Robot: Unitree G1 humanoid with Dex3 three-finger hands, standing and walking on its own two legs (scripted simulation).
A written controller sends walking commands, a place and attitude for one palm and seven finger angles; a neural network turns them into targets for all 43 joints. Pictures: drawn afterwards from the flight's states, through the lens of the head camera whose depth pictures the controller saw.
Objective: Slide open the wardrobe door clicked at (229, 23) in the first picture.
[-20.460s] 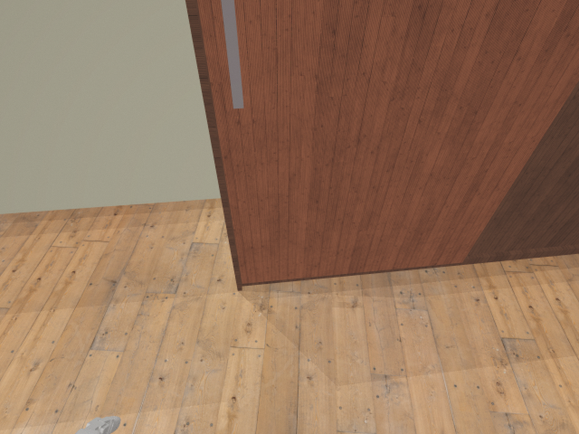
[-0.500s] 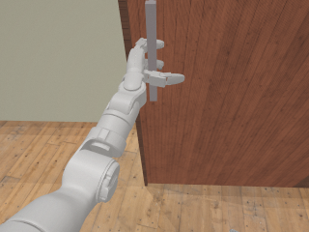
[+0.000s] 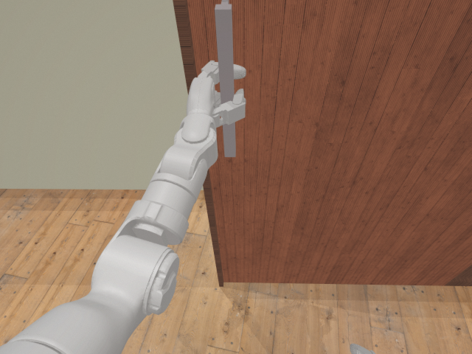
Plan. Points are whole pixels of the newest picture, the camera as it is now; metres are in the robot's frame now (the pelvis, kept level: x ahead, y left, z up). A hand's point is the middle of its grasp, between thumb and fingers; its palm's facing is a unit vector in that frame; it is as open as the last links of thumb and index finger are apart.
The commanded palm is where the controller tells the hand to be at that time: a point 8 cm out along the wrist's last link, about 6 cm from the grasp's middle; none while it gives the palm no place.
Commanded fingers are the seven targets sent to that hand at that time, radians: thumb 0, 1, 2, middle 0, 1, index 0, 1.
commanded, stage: grip the handle and tug to test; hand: left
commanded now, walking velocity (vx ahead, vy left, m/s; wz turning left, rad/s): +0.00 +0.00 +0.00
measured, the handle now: (228, 88) +0.51 +0.03 +0.21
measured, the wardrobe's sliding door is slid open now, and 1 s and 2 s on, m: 0.00 0.00 0.00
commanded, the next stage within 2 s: tug the door sideways, standing still in 0.64 s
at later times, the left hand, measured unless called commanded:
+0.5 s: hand (239, 107) +0.45 +0.01 +0.21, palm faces -0.05 -1.00 -0.02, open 5.9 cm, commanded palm +0.40 +0.05 +0.22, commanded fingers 0.00 0.90 0.90 -0.45 -1.40 -0.45 -1.40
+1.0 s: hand (239, 105) +0.45 +0.00 +0.21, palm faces -0.04 -1.00 -0.04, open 5.9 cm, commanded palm +0.43 +0.04 +0.22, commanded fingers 0.00 0.90 0.90 -0.45 -1.40 -0.45 -1.40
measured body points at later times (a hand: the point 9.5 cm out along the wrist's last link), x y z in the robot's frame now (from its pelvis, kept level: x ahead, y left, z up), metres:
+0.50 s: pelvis +0.02 -0.01 +0.00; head +0.02 -0.03 +0.45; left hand +0.44 +0.06 +0.22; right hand +0.14 -0.24 -0.12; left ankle -0.02 +0.10 -0.74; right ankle +0.00 -0.08 -0.74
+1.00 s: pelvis +0.04 -0.02 +0.00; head +0.04 -0.04 +0.45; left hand +0.45 +0.06 +0.22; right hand +0.22 -0.23 -0.11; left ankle -0.02 +0.10 -0.74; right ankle +0.00 -0.08 -0.74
